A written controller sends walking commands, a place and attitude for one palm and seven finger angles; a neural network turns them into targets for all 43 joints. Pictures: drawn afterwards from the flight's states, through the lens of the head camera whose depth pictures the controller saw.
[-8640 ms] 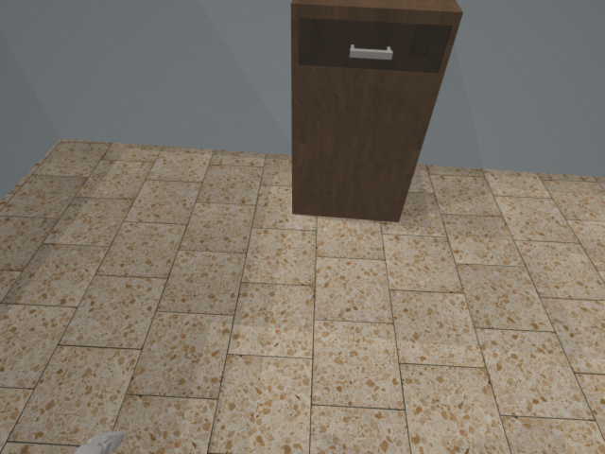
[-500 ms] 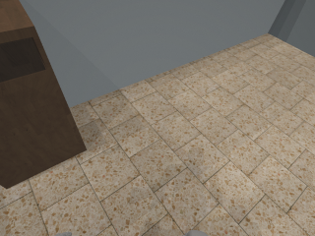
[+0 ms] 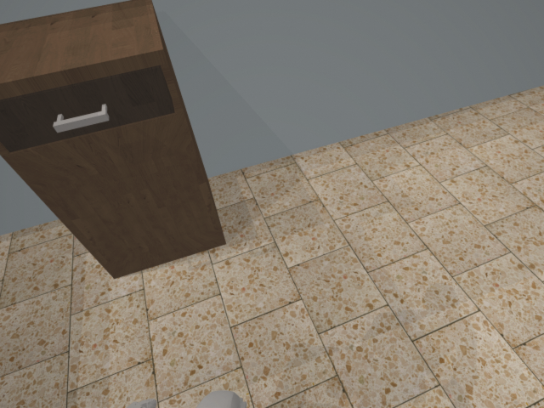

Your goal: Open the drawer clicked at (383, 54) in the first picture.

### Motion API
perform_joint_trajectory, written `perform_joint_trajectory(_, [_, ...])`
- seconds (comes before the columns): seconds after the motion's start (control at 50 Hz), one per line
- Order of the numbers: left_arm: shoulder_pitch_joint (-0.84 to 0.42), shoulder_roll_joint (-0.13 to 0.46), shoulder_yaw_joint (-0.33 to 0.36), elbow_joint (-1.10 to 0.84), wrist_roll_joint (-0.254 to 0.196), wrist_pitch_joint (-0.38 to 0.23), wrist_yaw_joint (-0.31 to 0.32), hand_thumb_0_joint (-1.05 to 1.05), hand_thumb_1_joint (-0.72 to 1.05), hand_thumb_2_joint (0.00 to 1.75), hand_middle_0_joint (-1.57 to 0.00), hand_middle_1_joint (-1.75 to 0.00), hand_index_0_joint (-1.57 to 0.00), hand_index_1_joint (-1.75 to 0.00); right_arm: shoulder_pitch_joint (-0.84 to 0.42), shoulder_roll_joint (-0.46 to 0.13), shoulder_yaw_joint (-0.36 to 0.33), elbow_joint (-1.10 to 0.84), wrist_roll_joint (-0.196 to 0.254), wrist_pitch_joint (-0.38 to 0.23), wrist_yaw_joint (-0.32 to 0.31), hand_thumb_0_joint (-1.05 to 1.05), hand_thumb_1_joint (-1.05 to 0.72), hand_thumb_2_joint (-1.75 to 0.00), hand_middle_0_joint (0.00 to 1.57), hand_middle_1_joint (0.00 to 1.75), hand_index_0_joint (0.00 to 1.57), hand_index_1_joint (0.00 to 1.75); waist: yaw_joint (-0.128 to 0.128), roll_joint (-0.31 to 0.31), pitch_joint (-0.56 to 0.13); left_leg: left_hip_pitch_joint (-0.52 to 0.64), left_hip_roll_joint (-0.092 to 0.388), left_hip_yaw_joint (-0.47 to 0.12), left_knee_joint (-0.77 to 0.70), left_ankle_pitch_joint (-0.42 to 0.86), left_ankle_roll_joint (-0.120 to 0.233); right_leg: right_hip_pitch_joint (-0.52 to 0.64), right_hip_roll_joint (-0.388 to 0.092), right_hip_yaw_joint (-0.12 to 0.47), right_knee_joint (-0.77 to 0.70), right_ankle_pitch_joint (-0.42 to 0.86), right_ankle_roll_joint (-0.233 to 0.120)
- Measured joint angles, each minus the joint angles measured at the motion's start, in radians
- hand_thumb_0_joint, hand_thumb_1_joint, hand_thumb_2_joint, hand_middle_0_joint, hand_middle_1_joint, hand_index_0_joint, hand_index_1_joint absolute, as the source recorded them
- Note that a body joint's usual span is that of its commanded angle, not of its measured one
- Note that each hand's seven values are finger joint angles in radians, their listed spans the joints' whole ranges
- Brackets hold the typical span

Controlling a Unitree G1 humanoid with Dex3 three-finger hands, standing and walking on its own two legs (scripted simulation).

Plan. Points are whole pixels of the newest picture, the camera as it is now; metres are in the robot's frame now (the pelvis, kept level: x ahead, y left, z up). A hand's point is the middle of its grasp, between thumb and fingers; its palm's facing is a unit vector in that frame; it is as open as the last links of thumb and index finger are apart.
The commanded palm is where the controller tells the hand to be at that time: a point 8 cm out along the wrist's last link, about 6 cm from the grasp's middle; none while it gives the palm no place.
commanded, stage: turn to face it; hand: left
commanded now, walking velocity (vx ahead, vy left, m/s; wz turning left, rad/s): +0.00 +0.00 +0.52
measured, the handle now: (82, 117) +0.79 +0.52 +0.01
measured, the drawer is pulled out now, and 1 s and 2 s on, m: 0.00 0.00 0.00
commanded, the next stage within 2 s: take the last steps up to it in 0.50 s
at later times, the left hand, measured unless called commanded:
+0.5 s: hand out of the picture -0.02 +0.28 -0.18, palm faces +0.28 -0.93 -0.25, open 7.4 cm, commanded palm none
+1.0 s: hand out of the picture -0.09 +0.17 -0.16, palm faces +0.38 -0.90 -0.21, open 7.4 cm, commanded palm none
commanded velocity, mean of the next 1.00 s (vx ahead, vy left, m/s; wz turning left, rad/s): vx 0.13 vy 0.00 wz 0.22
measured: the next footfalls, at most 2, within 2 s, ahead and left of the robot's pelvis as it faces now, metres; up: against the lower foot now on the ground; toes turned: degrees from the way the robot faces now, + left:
left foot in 0.24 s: +0.01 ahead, +0.16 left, +0.00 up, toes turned +13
right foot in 0.72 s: +0.06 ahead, -0.06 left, +0.00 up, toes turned +10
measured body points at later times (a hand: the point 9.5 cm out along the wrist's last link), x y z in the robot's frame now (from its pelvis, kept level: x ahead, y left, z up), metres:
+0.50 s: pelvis -0.02 +0.06 +0.00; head -0.01 +0.08 +0.45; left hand -0.04 +0.33 -0.16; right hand +0.15 -0.15 -0.13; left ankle -0.03 +0.15 -0.74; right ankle +0.01 -0.09 -0.67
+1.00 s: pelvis +0.00 +0.02 +0.01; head -0.01 -0.01 +0.46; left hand -0.10 +0.21 -0.14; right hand +0.06 -0.22 -0.16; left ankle -0.03 +0.18 -0.65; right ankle +0.02 -0.07 -0.74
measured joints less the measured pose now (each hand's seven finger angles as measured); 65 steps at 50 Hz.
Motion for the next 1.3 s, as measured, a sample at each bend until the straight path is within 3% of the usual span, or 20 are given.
perform_joint_trajectory(0.08, [0.029, 0.005, 0.003, 0.016, 0.008, -0.003, -0.003, 0.0, 0.9, 0.9, -0.21, -0.3, -0.2, -0.3, -0.039, -0.001, 0.007, 0.004, 0.003, 0.004, -0.002, 0.01, -0.91, -0.89, 0.2, 0.3, 0.19, 0.3, 0.024, -0.018, 0.014, 0.057, 0.024, 0.029, -0.135, -0.055, -0.005, -0.005, -0.03, -0.045, 0.015, -0.009, 0.01])
perform_joint_trajectory(0.18, [0.064, 0.038, 0.017, 0.043, 0.015, 0.003, -0.006, 0.0, 0.9, 0.9, -0.21, -0.3, -0.21, -0.3, -0.111, 0.01, 0.027, -0.019, 0.013, -0.017, -0.006, 0.01, -0.91, -0.9, 0.2, 0.3, 0.19, 0.3, 0.063, -0.051, 0.033, 0.154, 0.016, 0.089, -0.376, -0.095, 0.016, -0.035, -0.069, -0.089, 0.07, -0.031, 0.036])
perform_joint_trajectory(0.22, [0.08, 0.057, 0.026, 0.056, 0.012, 0.009, -0.007, 0.0, 0.9, 0.9, -0.21, -0.3, -0.21, -0.3, -0.132, 0.015, 0.035, -0.036, 0.015, -0.034, -0.006, 0.01, -0.91, -0.9, 0.2, 0.3, 0.19, 0.3, 0.073, -0.062, 0.032, 0.217, 0.006, 0.113, -0.525, -0.017, 0.029, -0.054, -0.085, -0.107, 0.117, -0.054, 0.054])
perform_joint_trajectory(0.24, [0.092, 0.066, 0.03, 0.06, 0.008, 0.014, -0.007, 0.0, 0.9, 0.9, -0.21, -0.3, -0.2, -0.3, -0.138, 0.014, 0.04, -0.047, 0.014, -0.047, -0.006, 0.01, -0.91, -0.9, 0.2, 0.3, 0.19, 0.3, 0.075, -0.061, 0.023, 0.247, 0.006, 0.115, -0.599, 0.041, 0.058, -0.076, -0.09, -0.111, 0.163, -0.073, 0.064])
perform_joint_trajectory(0.28, [0.088, 0.095, 0.039, 0.08, 0.002, 0.037, -0.004, 0.0, 0.9, 0.9, -0.21, -0.3, -0.2, -0.3, -0.159, 0.035, 0.047, -0.054, 0.013, -0.065, -0.01, 0.01, -0.91, -0.89, 0.2, 0.3, 0.19, 0.3, 0.084, -0.095, 0.029, 0.233, -0.015, 0.115, -0.571, 0.016, 0.106, -0.142, -0.085, -0.028, 0.323, -0.216, 0.084])
perform_joint_trajectory(0.32, [0.086, 0.111, 0.044, 0.095, 0.004, 0.056, 0.001, 0.0, 0.9, 0.9, -0.2, -0.3, -0.2, -0.3, -0.165, 0.053, 0.061, -0.059, 0.01, -0.074, -0.016, 0.01, -0.91, -0.89, 0.2, 0.3, 0.2, 0.3, 0.092, -0.104, 0.026, 0.244, -0.017, 0.108, -0.576, 0.002, 0.118, -0.2, -0.053, 0.037, 0.475, -0.267, 0.091])
perform_joint_trajectory(0.42, [0.06, 0.104, 0.04, 0.103, -0.001, 0.05, -0.009, 0.01, 0.91, 0.9, -0.2, -0.3, -0.2, -0.3, -0.158, 0.079, 0.08, -0.054, 0.009, -0.079, -0.035, 0.01, -0.9, -0.89, 0.2, 0.3, 0.2, 0.3, 0.087, -0.081, 0.014, 0.295, -0.022, 0.075, -0.67, 0.058, 0.124, -0.273, -0.014, 0.098, 0.623, -0.174, 0.106])
perform_joint_trajectory(0.56, [0.014, 0.068, 0.026, 0.081, -0.005, 0.042, -0.008, 0.0, 0.91, 0.9, -0.2, -0.3, -0.2, -0.3, -0.112, 0.108, 0.087, -0.025, 0.007, -0.077, -0.034, 0.01, -0.9, -0.89, 0.2, 0.3, 0.2, 0.3, 0.064, -0.056, 0.002, 0.32, -0.042, 0.045, -0.723, 0.1, 0.125, -0.24, 0.008, 0.121, 0.483, -0.154, 0.115])
perform_joint_trajectory(0.64, [-0.014, 0.043, 0.019, 0.074, -0.008, 0.034, -0.006, 0.0, 0.91, 0.9, -0.2, -0.3, -0.2, -0.3, -0.077, 0.108, 0.079, -0.001, 0.003, -0.068, -0.036, 0.0, -0.91, -0.89, 0.21, 0.3, 0.2, 0.3, 0.042, -0.04, -0.001, 0.305, -0.05, 0.031, -0.709, 0.104, 0.113, -0.176, 0.031, 0.117, 0.335, -0.158, 0.104])
perform_joint_trajectory(0.7, [-0.01, 0.024, 0.012, 0.073, -0.005, 0.01, -0.01, 0.0, 0.91, 0.9, -0.2, -0.3, -0.2, -0.3, -0.043, 0.097, 0.071, 0.023, 0.003, -0.063, -0.036, 0.0, -0.91, -0.89, 0.21, 0.3, 0.2, 0.3, 0.035, -0.025, -0.019, 0.28, -0.053, 0.026, -0.667, 0.088, 0.095, -0.086, 0.05, 0.102, 0.154, -0.087, 0.092])
perform_joint_trajectory(0.78, [0.031, -0.013, -0.001, 0.082, 0.009, -0.023, -0.013, 0.0, 0.91, 0.9, -0.2, -0.3, -0.2, -0.3, 0.011, 0.075, 0.052, 0.06, 0.004, -0.042, -0.029, 0.01, -0.91, -0.89, 0.2, 0.3, 0.2, 0.3, 0.032, 0.014, -0.041, 0.165, -0.049, 0.008, -0.378, -0.107, 0.09, -0.04, 0.066, 0.06, 0.089, -0.022, -0.002])
perform_joint_trajectory(0.88, [0.134, -0.039, -0.002, 0.132, 0.004, -0.037, -0.009, 0.0, 0.9, 0.9, -0.2, -0.3, -0.2, -0.3, 0.046, 0.063, 0.03, 0.087, -0.007, -0.037, -0.011, 0.01, -0.91, -0.89, 0.2, 0.3, 0.2, 0.3, 0.038, -0.007, -0.067, 0.024, -0.014, 0.041, -0.098, 0.044, 0.074, 0.033, 0.052, 0.055, -0.054, 0.039, -0.009])
perform_joint_trajectory(0.94, [0.18, -0.051, -0.004, 0.17, 0.004, -0.043, -0.009, 0.0, 0.9, 0.9, -0.21, -0.3, -0.2, -0.3, 0.066, 0.063, 0.021, 0.093, -0.008, -0.044, -0.01, 0.01, -0.91, -0.89, 0.2, 0.3, 0.2, 0.3, 0.035, -0.011, -0.072, -0.01, 0.017, 0.04, -0.072, 0.129, 0.058, 0.063, 0.052, 0.041, -0.116, 0.064, -0.009])
perform_joint_trajectory(1.02, [0.233, -0.065, -0.003, 0.209, 0.007, -0.058, -0.008, 0.0, 0.9, 0.9, -0.2, -0.3, -0.2, -0.3, 0.083, 0.071, 0.019, 0.115, -0.009, -0.046, -0.008, 0.01, -0.91, -0.89, 0.2, 0.3, 0.19, 0.3, 0.053, -0.012, -0.077, -0.012, 0.053, 0.047, -0.12, 0.16, 0.044, 0.087, 0.057, 0.021, -0.16, 0.07, -0.004])
perform_joint_trajectory(1.12, [0.287, -0.074, 0.001, 0.251, 0.016, -0.07, -0.008, 0.0, 0.9, 0.9, -0.2, -0.3, -0.2, -0.3, 0.054, 0.094, 0.027, 0.126, -0.005, -0.053, -0.005, 0.01, -0.91, -0.9, 0.2, 0.3, 0.19, 0.3, 0.085, -0.021, -0.078, 0.035, 0.077, 0.085, -0.292, 0.102, 0.048, 0.106, 0.054, 0.007, -0.175, 0.051, 0.015])
perform_joint_trajectory(1.2, [0.308, -0.069, 0.008, 0.281, 0.019, -0.064, -0.01, 0.0, 0.9, 0.9, -0.2, -0.3, -0.2, -0.3, 0.001, 0.118, 0.037, 0.106, 0.001, -0.084, -0.01, 0.01, -0.92, -0.9, 0.2, 0.3, 0.19, 0.3, 0.107, -0.043, -0.067, 0.12, 0.068, 0.125, -0.505, 0.051, 0.067, 0.108, 0.034, 0.005, -0.127, 0.002, 0.047])
perform_joint_trajectory(1.24, [0.322, -0.069, 0.011, 0.291, 0.014, -0.057, -0.012, 0.0, 0.9, 0.9, -0.21, -0.3, -0.2, -0.3, -0.019, 0.113, 0.044, 0.088, 0.004, -0.116, -0.015, 0.01, -0.93, -0.89, 0.2, 0.3, 0.2, 0.3, 0.108, -0.044, -0.065, 0.193, 0.059, 0.146, -0.632, 0.081, 0.076, 0.087, 0.023, 0.01, -0.04, -0.058, 0.063])
perform_joint_trajectory(1.3, [0.302, -0.058, 0.012, 0.308, 0.01, -0.024, -0.017, 0.0, 0.9, 0.9, -0.2, -0.3, -0.2, -0.3, -0.049, 0.131, 0.053, 0.072, 0.0, -0.151, -0.028, 0.01, -0.93, -0.89, 0.2, 0.3, 0.2, 0.3, 0.096, -0.072, -0.05, 0.216, 0.039, 0.182, -0.588, 0.053, 0.114, -0.04, 0.004, 0.067, 0.291, -0.191, 0.032])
